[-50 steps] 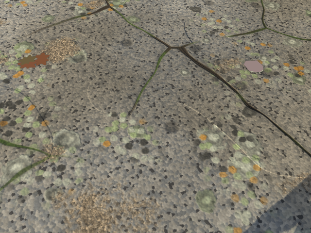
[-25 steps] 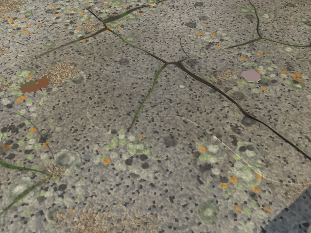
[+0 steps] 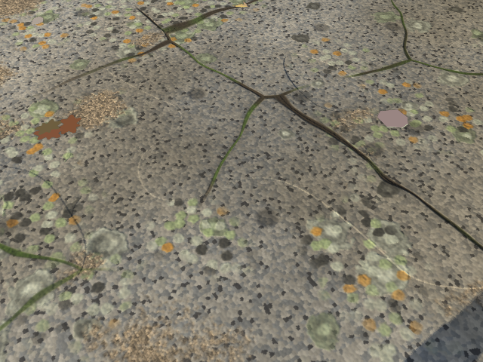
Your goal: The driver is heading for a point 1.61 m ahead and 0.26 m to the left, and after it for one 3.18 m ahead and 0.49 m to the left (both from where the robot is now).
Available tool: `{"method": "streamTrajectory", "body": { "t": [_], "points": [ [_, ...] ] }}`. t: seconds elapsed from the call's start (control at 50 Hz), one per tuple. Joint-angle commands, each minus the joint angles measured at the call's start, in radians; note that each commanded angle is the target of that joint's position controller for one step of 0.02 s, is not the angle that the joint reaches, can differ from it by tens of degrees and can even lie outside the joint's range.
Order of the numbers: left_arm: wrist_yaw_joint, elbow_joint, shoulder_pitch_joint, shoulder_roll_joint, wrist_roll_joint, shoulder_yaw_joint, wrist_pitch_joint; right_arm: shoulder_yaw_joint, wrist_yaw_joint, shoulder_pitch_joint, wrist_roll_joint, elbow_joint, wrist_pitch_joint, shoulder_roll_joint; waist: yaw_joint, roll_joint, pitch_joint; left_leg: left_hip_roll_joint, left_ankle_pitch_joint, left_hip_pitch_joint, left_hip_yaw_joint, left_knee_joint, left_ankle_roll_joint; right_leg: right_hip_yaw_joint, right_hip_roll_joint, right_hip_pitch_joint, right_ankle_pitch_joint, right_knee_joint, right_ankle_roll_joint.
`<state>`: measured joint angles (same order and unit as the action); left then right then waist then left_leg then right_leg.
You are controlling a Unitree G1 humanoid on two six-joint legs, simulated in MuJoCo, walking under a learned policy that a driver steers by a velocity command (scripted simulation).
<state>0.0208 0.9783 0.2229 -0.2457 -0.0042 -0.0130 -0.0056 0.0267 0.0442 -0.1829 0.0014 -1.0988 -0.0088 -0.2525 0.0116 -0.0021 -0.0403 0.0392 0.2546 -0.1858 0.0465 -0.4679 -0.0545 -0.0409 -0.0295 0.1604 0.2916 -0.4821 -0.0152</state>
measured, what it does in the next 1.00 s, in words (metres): lifts its right foot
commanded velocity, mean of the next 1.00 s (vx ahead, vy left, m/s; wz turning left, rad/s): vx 0.09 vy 0.00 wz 0.00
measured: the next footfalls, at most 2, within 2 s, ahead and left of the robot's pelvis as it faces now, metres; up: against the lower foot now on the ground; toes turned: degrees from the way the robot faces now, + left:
right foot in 1.18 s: +0.27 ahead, -0.07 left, +0.00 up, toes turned +0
left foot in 1.54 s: +0.23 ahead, +0.16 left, +0.00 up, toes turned +3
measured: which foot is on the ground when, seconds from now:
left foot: down 0.00-1.00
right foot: down 0.00-0.82, up 0.84-1.00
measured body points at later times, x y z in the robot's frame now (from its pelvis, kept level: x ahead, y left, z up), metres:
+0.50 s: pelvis +0.00 +0.01 +0.00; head +0.01 +0.01 +0.45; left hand +0.02 +0.26 -0.15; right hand +0.01 -0.24 -0.16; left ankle +0.00 +0.15 -0.74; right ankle -0.02 -0.11 -0.74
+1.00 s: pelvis +0.08 +0.05 +0.01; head +0.10 +0.07 +0.46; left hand +0.15 +0.31 -0.14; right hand +0.02 -0.19 -0.13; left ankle +0.01 +0.14 -0.74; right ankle +0.07 -0.09 -0.66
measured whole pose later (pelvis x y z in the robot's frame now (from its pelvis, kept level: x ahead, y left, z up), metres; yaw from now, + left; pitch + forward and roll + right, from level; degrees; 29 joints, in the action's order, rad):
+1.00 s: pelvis +0.08 +0.05 +0.01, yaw +1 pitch +1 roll -1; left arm 0.01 0.99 0.22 -0.26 0.03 -0.05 -0.08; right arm 0.01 0.00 -0.44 0.00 -1.09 0.09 -0.18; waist 0.03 0.02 -0.01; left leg -0.02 0.30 -0.08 -0.02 -0.36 0.04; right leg 0.01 0.02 0.49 0.34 -1.03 -0.03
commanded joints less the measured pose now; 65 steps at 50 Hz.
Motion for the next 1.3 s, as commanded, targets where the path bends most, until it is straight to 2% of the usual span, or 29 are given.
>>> {"method": "streamTrajectory", "body": {
  "t": [0.02,0.58,0.6,0.64,0.68,0.74,0.76,0.78,0.8,0.82,0.84,0.86,0.88,0.9,0.94,0.96,0.98,1.02,1.04,1.08,1.1,1.16,1.18,1.2,1.22,1.24,1.26,1.28,1.3],
  "points": [
    [0.005,-0.021,0.024,-0.112,0.001,-0.019,-0.008,0.016,0.004,-0.025,0.0,0.019,0.006,-0.113,-0.001,0.005,0.009,-0.006,-0.163,0.02,-0.015,0.048,0.021,-0.033,0.043,0.05,-0.184,0.096,-0.011],
    [0.014,0.066,0.103,-0.061,0.005,-0.006,-0.005,-0.001,0.008,-0.119,-0.002,-0.006,0.008,-0.056,-0.007,-0.001,-0.019,-0.021,-0.127,-0.016,-0.023,0.043,0.032,-0.007,0.03,0.072,-0.135,0.088,0.002],
    [0.015,0.077,0.121,-0.05,0.005,-0.004,-0.003,-0.005,0.008,-0.139,-0.001,-0.015,0.007,-0.042,-0.007,0.004,0.004,-0.034,-0.037,-0.007,-0.037,0.042,0.034,0.0,0.022,0.064,-0.033,0.097,0.0],
    [0.022,0.075,0.124,-0.084,0.017,-0.016,0.002,0.0,0.012,-0.141,-0.011,-0.012,0.006,-0.047,-0.012,0.033,-0.041,-0.077,0.263,-0.071,-0.076,-0.015,0.055,-0.02,0.02,0.115,0.321,0.109,-0.036],
    [0.022,0.063,0.139,-0.108,0.024,-0.025,-0.008,-0.001,0.009,-0.114,-0.011,0.014,0.024,-0.039,-0.026,0.071,-0.119,-0.073,0.367,-0.179,-0.068,-0.07,0.081,-0.126,0.09,0.165,0.518,0.162,-0.09],
    [0.013,0.067,0.195,-0.161,0.035,-0.05,-0.036,-0.01,-0.017,-0.092,-0.019,0.046,0.075,0.008,-0.042,0.192,-0.125,-0.054,0.19,-0.245,-0.088,-0.285,0.093,-0.408,0.284,0.129,0.575,0.288,-0.201],
    [0.011,0.053,0.163,-0.155,0.034,-0.05,-0.041,-0.008,-0.026,-0.102,-0.025,0.049,0.088,0.006,-0.021,0.183,-0.137,-0.036,0.191,-0.219,-0.073,-0.29,0.113,-0.431,0.304,0.168,0.548,0.299,-0.213],
    [0.008,0.033,0.112,-0.145,0.036,-0.047,-0.043,-0.007,-0.032,-0.137,-0.03,0.043,0.098,0.011,0.014,0.175,-0.145,-0.032,0.203,-0.15,-0.078,-0.21,0.134,-0.386,0.285,0.211,0.504,0.281,-0.195],
    [0.004,0.01,0.045,-0.137,0.043,-0.044,-0.042,-0.005,-0.035,-0.219,-0.033,0.016,0.104,0.017,0.066,0.16,-0.146,-0.041,0.175,-0.001,-0.083,-0.058,0.149,-0.298,0.231,0.289,0.44,0.228,-0.155],
    [0.003,-0.013,0.0,-0.112,0.044,-0.038,-0.045,0.008,-0.034,-0.31,-0.025,-0.02,0.106,-0.011,0.096,0.084,-0.133,-0.027,0.112,0.135,-0.026,0.031,0.146,-0.187,0.15,0.357,0.301,0.094,-0.109],
    [0.0,-0.035,-0.025,-0.041,0.038,-0.021,-0.058,0.037,-0.034,-0.443,-0.022,-0.05,0.11,-0.109,0.13,-0.156,-0.078,0.138,0.23,0.264,0.265,0.18,0.203,0.012,0.02,0.47,0.151,-0.242,-0.037],
    [0.008,-0.073,-0.028,-0.031,0.035,-0.019,-0.079,0.056,-0.049,-0.514,-0.011,-0.05,0.118,-0.214,0.13,-0.333,-0.049,0.337,0.164,0.312,0.643,0.304,0.32,0.032,-0.04,0.598,0.261,-0.497,-0.013],
    [0.006,-0.061,-0.003,-0.066,0.044,-0.028,-0.089,0.032,-0.048,-0.415,0.007,-0.022,0.127,-0.14,0.064,-0.186,-0.082,0.361,-0.016,0.266,0.635,0.277,0.333,-0.046,0.015,0.631,0.26,-0.66,-0.021],
    [-0.003,-0.039,0.038,-0.064,0.043,-0.029,-0.092,0.021,-0.047,-0.336,0.004,0.011,0.13,-0.093,0.023,-0.123,-0.099,0.327,-0.252,0.232,0.477,0.232,0.303,-0.049,0.047,0.619,0.197,-0.721,-0.03],
    [-0.008,-0.023,0.034,-0.08,0.025,-0.043,-0.089,0.009,-0.047,-0.265,-0.006,0.041,0.117,-0.061,0.0,-0.08,-0.058,0.236,-0.558,0.236,0.233,0.206,0.234,-0.009,0.093,0.58,0.083,-0.649,-0.029],
    [-0.012,-0.029,0.007,-0.079,0.025,-0.049,-0.086,0.0,-0.041,-0.271,-0.004,0.039,0.103,-0.034,0.004,-0.097,-0.045,0.188,-0.633,0.224,0.148,0.208,0.206,0.02,0.094,0.539,0.04,-0.59,-0.021],
    [-0.016,-0.034,-0.015,-0.052,0.028,-0.045,-0.081,-0.006,-0.034,-0.293,0.005,0.033,0.092,-0.021,0.008,-0.113,-0.033,0.157,-0.705,0.217,0.096,0.203,0.192,0.048,0.082,0.504,0.003,-0.525,-0.011],
    [-0.021,-0.054,-0.075,0.005,0.031,-0.028,-0.071,-0.014,-0.016,-0.291,0.013,0.035,0.076,-0.03,0.006,-0.111,-0.016,0.12,-0.78,0.177,0.02,0.186,0.187,0.074,0.064,0.414,-0.066,-0.346,0.009],
    [-0.019,-0.068,-0.114,0.017,0.03,-0.021,-0.067,-0.011,-0.009,-0.284,0.014,0.039,0.07,-0.056,0.011,-0.111,-0.01,0.109,-0.787,0.14,-0.001,0.18,0.187,0.089,0.048,0.353,-0.094,-0.256,0.014],
    [-0.017,-0.077,-0.144,-0.004,0.028,-0.021,-0.055,0.0,-0.004,-0.293,0.009,0.037,0.063,-0.103,0.017,-0.132,0.019,0.13,-0.807,0.108,0.01,0.162,0.202,0.102,0.023,0.256,-0.136,-0.177,0.016],
    [-0.017,-0.075,-0.138,-0.02,0.028,-0.023,-0.049,0.003,-0.005,-0.284,0.002,0.038,0.062,-0.106,0.009,-0.139,0.026,0.144,-0.804,0.1,0.022,0.154,0.207,0.094,0.021,0.218,-0.163,-0.153,0.009],
    [-0.013,-0.048,-0.073,-0.075,0.012,-0.044,-0.045,0.005,-0.012,-0.233,-0.018,0.043,0.066,-0.091,-0.053,-0.102,0.036,0.126,-0.769,0.092,0.032,0.063,0.173,0.081,0.004,0.067,-0.319,0.02,-0.045],
    [-0.006,-0.037,-0.03,-0.123,0.005,-0.06,-0.046,0.008,-0.017,-0.258,-0.009,0.036,0.071,-0.095,-0.068,-0.059,0.066,0.087,-0.699,0.072,0.016,0.001,0.136,0.035,0.045,-0.035,-0.541,0.052,-0.07],
    [-0.002,-0.026,0.031,-0.192,-0.001,-0.076,-0.044,0.001,-0.021,-0.319,0.02,0.037,0.081,-0.064,-0.048,0.037,0.164,0.022,-0.432,-0.044,-0.016,-0.115,0.092,-0.074,0.162,-0.249,-0.907,-0.048,-0.134],
    [-0.002,-0.003,0.084,-0.143,-0.007,-0.065,-0.034,-0.019,-0.018,-0.407,0.015,0.009,0.075,0.016,-0.046,0.148,0.296,-0.03,-0.053,-0.114,-0.044,-0.295,0.041,-0.209,0.312,-0.365,-0.985,-0.054,-0.274],
    [-0.009,0.005,0.084,-0.077,-0.001,-0.045,-0.029,-0.017,-0.016,-0.334,0.002,0.021,0.061,0.008,-0.068,0.184,0.273,-0.061,0.372,-0.143,-0.022,-0.462,0.007,-0.33,0.376,-0.285,-0.906,0.044,-0.327],
    [-0.015,-0.003,0.007,-0.066,0.005,-0.034,-0.035,-0.008,-0.012,-0.279,-0.013,0.045,0.046,-0.013,-0.042,0.151,0.2,-0.036,0.462,-0.179,0.018,-0.556,-0.003,-0.328,0.364,-0.166,-0.69,0.097,-0.302],
    [-0.016,-0.023,-0.075,-0.069,0.003,-0.03,-0.041,-0.001,-0.005,-0.24,-0.017,0.052,0.03,-0.02,-0.019,0.107,0.131,-0.014,0.448,-0.195,0.019,-0.574,-0.008,-0.282,0.334,-0.061,-0.536,0.131,-0.267],
    [-0.016,-0.029,-0.11,-0.103,0.005,-0.039,-0.045,0.005,0.0,-0.231,-0.014,0.055,0.02,-0.027,-0.003,0.092,0.089,-0.003,0.404,-0.201,0.001,-0.535,-0.007,-0.247,0.301,0.018,-0.306,0.188,-0.241]
  ]
}}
